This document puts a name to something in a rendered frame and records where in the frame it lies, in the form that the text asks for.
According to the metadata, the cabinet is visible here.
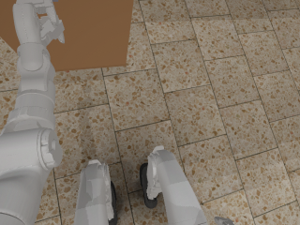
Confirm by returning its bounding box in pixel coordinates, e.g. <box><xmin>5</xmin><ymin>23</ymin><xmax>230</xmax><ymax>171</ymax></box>
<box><xmin>0</xmin><ymin>0</ymin><xmax>134</xmax><ymax>72</ymax></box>

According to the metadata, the robot left foot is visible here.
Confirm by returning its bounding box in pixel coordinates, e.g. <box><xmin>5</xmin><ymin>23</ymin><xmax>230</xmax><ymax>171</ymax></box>
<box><xmin>108</xmin><ymin>181</ymin><xmax>118</xmax><ymax>225</ymax></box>

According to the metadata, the robot left hand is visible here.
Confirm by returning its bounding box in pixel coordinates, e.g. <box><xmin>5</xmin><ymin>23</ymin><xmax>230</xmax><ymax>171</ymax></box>
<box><xmin>12</xmin><ymin>0</ymin><xmax>65</xmax><ymax>48</ymax></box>

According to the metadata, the left robot thigh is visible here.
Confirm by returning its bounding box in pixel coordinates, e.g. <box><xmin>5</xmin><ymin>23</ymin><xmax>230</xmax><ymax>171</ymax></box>
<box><xmin>73</xmin><ymin>163</ymin><xmax>111</xmax><ymax>225</ymax></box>

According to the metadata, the robot left upper arm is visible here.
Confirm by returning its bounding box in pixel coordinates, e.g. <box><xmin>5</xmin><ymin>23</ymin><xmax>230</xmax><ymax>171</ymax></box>
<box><xmin>0</xmin><ymin>127</ymin><xmax>63</xmax><ymax>225</ymax></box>

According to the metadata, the robot left forearm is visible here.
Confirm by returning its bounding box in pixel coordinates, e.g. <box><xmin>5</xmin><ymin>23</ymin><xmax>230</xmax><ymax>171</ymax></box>
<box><xmin>0</xmin><ymin>42</ymin><xmax>56</xmax><ymax>136</ymax></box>

